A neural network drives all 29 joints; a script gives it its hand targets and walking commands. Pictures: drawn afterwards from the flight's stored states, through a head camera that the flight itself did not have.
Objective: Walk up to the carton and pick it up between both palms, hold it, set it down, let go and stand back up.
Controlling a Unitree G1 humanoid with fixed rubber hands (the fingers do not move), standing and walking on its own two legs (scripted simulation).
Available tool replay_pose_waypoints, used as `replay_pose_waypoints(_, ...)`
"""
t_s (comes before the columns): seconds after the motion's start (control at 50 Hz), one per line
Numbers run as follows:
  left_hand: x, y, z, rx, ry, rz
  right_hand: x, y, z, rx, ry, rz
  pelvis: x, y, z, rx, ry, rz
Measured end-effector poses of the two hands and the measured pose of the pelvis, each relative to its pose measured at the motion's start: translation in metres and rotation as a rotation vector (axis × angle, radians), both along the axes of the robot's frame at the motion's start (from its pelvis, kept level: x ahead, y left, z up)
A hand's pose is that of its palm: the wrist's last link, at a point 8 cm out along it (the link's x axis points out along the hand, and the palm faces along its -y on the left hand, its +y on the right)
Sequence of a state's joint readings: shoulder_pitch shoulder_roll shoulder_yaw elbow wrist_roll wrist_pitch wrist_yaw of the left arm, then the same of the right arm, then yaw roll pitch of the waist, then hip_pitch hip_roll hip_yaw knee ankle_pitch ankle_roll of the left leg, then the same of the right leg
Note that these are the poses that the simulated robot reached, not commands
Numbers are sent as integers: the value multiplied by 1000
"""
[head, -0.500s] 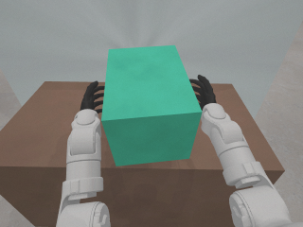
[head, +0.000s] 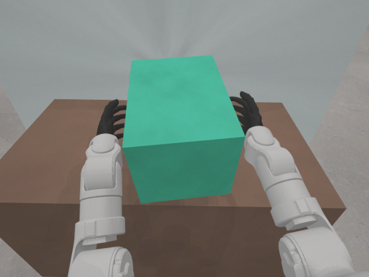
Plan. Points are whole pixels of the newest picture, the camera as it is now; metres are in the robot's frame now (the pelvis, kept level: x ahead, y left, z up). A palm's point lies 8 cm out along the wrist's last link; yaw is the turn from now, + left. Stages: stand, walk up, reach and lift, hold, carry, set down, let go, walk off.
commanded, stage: hold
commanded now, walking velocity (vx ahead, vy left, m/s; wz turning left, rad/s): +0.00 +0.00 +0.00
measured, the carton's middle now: (178, 124) +0.43 +0.01 +0.15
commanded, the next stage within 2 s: set down in 0.22 s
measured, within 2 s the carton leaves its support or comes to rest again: neither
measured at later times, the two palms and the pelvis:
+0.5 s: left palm (102, 134) +0.35 +0.17 +0.19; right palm (246, 126) +0.36 -0.13 +0.19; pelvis +0.00 +0.00 +0.00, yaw +0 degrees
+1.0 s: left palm (112, 143) +0.39 +0.17 +0.13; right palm (240, 137) +0.38 -0.13 +0.13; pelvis +0.02 +0.00 +0.00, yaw +0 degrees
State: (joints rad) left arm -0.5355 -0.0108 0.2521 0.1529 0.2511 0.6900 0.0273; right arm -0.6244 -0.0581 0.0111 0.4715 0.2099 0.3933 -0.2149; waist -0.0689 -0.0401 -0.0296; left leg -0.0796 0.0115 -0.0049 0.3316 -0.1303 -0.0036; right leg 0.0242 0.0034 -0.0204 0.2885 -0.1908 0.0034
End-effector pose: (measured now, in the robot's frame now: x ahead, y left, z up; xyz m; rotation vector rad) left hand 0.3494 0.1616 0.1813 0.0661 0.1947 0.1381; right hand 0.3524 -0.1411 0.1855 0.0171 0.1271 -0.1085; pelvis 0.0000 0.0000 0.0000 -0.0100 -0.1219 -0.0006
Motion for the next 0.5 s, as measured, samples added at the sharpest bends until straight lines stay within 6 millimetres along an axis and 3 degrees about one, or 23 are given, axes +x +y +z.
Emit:
replay_pose_waypoints(0.36, 2, 0, 4, -6, -15, -5, 1, 1, 4, 7, -15, 0, 0, 1, 0, -1, -14, -12)
replay_pose_waypoints(0.5, 1, 9, 6, -12, -57, 12, 3, 10, 2, -9, -59, 8, 2, 0, 0, 4, -39, -7)
